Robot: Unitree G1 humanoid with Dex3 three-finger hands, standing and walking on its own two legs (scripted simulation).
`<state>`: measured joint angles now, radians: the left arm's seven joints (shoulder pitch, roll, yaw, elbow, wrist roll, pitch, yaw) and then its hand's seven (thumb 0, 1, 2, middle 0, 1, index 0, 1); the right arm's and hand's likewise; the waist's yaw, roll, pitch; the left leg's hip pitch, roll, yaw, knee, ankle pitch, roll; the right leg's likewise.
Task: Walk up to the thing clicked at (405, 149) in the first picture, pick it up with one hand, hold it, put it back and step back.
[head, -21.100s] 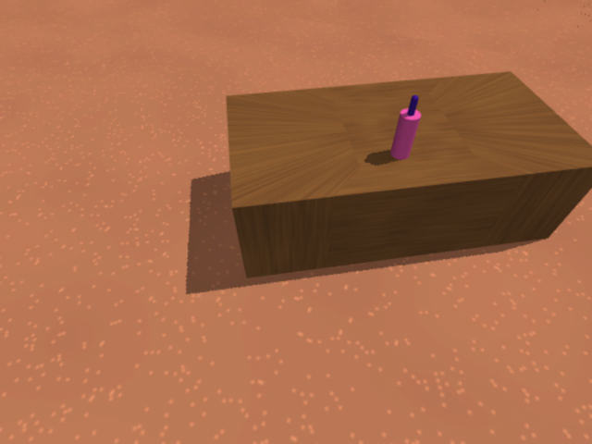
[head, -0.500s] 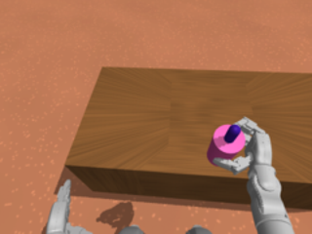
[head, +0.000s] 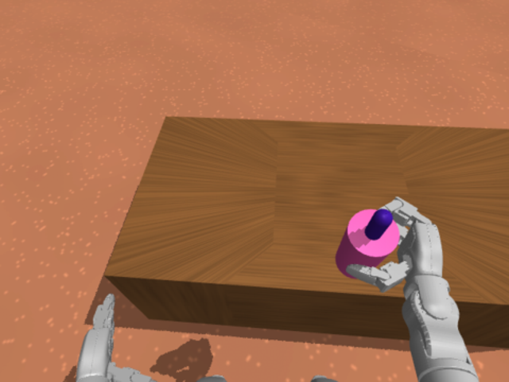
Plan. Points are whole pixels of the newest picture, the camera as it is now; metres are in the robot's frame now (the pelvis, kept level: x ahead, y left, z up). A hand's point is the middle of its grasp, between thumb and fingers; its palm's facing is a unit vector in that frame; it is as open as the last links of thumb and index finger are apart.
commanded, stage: hold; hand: right
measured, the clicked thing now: (366, 242) +0.31 -0.14 +0.06
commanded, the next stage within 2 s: crouch in 1.82 s
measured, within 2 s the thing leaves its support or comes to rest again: neither
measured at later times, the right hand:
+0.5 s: hand (376, 241) +0.33 -0.16 +0.04, palm faces +0.10 +0.99 -0.03, open 10.2 cm
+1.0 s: hand (378, 242) +0.32 -0.16 +0.04, palm faces +0.10 +0.99 -0.02, open 10.2 cm
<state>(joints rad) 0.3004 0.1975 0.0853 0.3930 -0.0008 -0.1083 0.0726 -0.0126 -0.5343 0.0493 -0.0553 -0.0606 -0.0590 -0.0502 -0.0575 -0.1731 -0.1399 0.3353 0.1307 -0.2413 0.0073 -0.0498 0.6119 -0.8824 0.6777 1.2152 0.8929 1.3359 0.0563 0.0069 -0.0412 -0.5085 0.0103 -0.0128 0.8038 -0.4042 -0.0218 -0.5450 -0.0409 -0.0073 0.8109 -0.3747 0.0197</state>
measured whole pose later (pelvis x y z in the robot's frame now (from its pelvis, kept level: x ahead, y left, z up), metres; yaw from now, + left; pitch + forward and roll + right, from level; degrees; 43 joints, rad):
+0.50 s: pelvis +0.00 +0.00 +0.00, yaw +0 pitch +6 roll +0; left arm 0.29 0.20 0.09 0.41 0.00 -0.12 0.07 -0.01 -0.54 0.05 -0.06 -0.06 -0.06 -0.05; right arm -0.05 -0.17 -0.14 0.33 0.13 -0.26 0.01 -0.05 0.61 -0.89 0.68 1.21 0.89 1.33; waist 0.06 0.01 -0.04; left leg -0.50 0.01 -0.01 0.80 -0.41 -0.02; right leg -0.53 -0.04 -0.01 0.80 -0.37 0.02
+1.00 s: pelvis +0.00 +0.00 +0.00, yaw +0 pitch +6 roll +0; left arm 0.30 0.19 0.08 0.42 0.00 -0.12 0.07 -0.01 -0.55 0.06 -0.06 -0.06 -0.06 -0.06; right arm -0.06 -0.17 -0.14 0.36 0.13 -0.26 0.01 -0.05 0.61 -0.89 0.67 1.22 0.89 1.34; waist 0.06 0.01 -0.04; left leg -0.50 0.01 -0.02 0.79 -0.40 -0.02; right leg -0.54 -0.04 -0.01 0.80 -0.37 0.02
